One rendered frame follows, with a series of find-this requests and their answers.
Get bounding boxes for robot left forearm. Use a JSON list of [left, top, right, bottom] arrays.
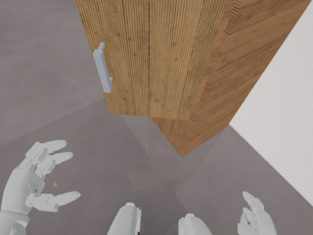
[[0, 211, 29, 235]]

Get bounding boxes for right robot thigh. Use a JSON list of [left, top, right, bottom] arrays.
[[178, 216, 212, 235]]

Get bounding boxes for handle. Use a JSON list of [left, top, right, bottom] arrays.
[[93, 42, 112, 93]]

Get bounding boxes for robot left hand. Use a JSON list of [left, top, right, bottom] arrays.
[[1, 140, 81, 214]]

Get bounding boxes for right robot shin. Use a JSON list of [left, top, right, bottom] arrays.
[[185, 213, 195, 217]]

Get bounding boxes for robot right hand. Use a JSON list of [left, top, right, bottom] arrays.
[[238, 191, 278, 235]]

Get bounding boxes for cupboard door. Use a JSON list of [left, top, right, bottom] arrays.
[[75, 0, 228, 120]]

